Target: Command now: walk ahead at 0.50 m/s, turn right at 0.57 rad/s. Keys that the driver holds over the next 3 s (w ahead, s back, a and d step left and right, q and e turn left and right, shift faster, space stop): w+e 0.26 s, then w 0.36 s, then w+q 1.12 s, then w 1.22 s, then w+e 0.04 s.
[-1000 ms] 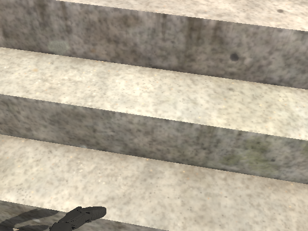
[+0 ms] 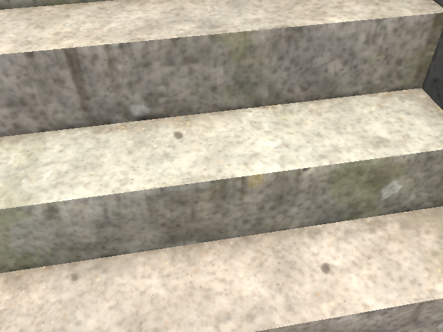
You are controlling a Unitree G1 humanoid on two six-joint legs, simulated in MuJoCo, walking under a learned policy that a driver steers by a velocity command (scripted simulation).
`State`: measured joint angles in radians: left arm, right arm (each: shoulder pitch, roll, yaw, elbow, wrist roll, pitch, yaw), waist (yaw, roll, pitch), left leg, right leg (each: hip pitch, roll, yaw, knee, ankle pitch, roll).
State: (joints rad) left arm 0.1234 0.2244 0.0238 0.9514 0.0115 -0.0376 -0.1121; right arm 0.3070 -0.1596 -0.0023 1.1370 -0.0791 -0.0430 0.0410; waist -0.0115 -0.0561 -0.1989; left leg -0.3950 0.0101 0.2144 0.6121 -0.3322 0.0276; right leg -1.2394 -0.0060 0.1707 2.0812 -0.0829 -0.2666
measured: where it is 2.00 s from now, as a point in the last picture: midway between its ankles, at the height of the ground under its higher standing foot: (275, 38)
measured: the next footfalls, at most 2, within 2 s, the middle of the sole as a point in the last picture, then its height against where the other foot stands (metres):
right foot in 0.22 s outside the picture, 0.20 m higher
left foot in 0.74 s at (241, 282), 0.21 m higher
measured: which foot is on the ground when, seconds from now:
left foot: down 0.00-0.28, up 0.30-0.72, down 0.74-1.00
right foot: up 0.00-0.20, down 0.22-0.80, up 0.82-1.00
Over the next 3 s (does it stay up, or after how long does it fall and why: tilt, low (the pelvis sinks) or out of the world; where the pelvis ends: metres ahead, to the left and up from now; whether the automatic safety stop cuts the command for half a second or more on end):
stays up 1.32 0.10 1.07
